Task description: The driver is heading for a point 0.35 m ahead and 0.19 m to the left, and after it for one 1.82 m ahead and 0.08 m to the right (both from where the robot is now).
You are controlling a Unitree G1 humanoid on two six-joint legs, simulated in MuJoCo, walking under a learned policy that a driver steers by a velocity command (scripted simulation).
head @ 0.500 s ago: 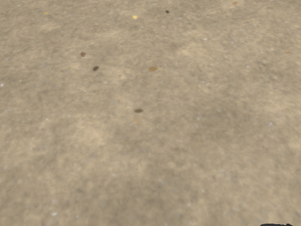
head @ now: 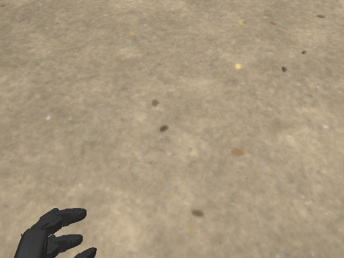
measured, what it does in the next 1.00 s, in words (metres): walks ahead: left foot, then right foot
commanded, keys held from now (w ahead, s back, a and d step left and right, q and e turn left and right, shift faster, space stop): w+q+shift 0.28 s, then w+e+shift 0.72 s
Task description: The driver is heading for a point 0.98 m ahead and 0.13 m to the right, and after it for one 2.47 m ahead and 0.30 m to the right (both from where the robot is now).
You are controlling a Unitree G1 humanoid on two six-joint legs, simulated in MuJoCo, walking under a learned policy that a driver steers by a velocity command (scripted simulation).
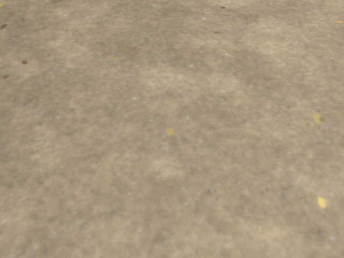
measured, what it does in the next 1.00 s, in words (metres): walks ahead, turning right: left foot, then right foot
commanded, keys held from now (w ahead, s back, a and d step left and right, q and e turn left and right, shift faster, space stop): w+e+shift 0.44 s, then w+shift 0.18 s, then w+q+shift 0.38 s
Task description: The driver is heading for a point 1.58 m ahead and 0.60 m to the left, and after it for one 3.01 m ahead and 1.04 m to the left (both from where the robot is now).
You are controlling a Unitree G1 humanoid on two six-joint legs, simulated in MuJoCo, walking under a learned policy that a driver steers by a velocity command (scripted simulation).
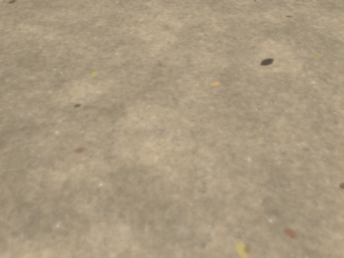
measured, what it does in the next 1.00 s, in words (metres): walks ahead, turning left: left foot, then right foot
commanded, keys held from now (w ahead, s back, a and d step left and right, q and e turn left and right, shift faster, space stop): w+q+shift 0.72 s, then w+shift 0.12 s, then w+e+shift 0.16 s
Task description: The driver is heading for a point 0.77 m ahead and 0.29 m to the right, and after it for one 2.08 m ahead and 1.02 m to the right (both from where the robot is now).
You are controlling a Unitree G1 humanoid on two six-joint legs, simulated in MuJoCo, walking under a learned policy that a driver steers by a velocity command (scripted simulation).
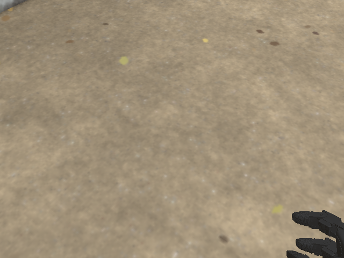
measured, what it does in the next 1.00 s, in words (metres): walks ahead, turning right: left foot, then right foot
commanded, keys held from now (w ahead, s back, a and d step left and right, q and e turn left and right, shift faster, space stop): w+e+shift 0.20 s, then e+shift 0.74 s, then w+e+shift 0.06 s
